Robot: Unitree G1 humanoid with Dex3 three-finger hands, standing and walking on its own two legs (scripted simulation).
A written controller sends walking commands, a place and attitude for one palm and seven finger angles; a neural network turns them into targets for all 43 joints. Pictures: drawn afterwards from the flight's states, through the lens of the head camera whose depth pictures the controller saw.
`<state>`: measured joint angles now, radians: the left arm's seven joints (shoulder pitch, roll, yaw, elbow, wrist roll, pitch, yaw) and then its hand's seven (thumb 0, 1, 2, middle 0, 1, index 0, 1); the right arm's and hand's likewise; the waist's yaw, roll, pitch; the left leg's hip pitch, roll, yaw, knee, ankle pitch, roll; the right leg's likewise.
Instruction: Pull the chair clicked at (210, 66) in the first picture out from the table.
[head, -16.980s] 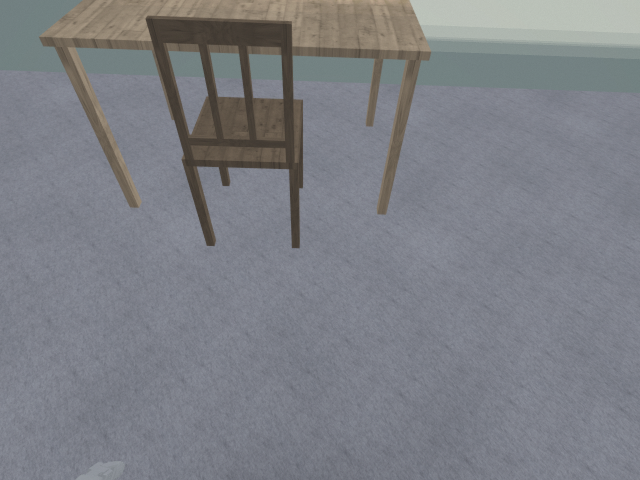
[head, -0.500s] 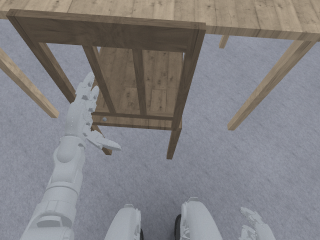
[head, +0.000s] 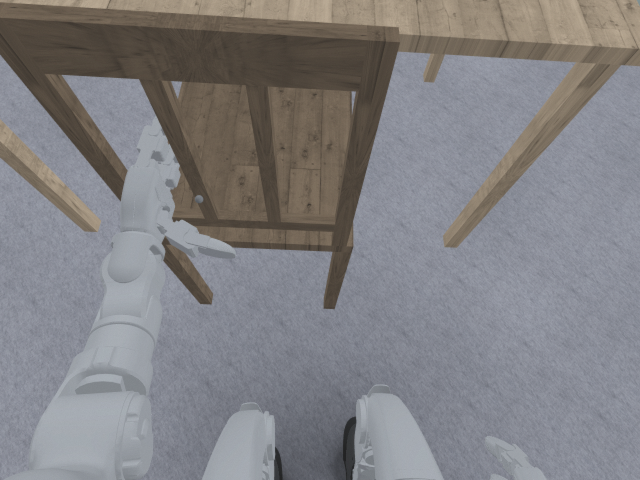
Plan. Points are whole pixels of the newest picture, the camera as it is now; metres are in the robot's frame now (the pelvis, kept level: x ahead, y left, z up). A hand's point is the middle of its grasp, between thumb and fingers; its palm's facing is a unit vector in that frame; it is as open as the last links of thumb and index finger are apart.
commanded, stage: push the fingers through the gap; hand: left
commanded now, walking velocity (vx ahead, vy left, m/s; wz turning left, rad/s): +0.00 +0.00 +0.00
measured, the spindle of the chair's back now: (190, 161) +0.51 +0.16 +0.01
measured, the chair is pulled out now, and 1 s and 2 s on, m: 0.00 0.00 0.01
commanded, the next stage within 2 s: hook a spindle and tug to test in 0.68 s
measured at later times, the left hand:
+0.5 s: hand (203, 177) +0.48 +0.14 +0.02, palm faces -0.06 -1.00 -0.04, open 16.9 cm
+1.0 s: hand (206, 176) +0.48 +0.13 +0.02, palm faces -0.07 -1.00 -0.04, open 16.4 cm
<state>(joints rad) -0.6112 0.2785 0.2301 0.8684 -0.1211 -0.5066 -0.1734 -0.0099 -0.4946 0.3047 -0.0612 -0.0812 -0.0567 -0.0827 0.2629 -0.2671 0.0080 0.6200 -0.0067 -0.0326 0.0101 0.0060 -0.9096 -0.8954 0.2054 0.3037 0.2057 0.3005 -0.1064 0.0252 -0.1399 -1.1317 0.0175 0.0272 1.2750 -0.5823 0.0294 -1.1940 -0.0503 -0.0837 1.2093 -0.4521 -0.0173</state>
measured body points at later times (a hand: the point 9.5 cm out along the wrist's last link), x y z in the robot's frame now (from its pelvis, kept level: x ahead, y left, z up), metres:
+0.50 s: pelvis +0.00 +0.00 +0.00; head +0.16 +0.01 +0.42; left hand +0.48 +0.19 +0.03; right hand +0.04 -0.26 -0.12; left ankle +0.01 +0.10 -0.62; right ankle +0.06 -0.12 -0.62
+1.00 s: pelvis +0.00 +0.00 +0.00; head +0.16 +0.01 +0.42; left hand +0.48 +0.19 +0.03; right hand +0.06 -0.26 -0.13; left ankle +0.01 +0.10 -0.62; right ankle +0.06 -0.12 -0.62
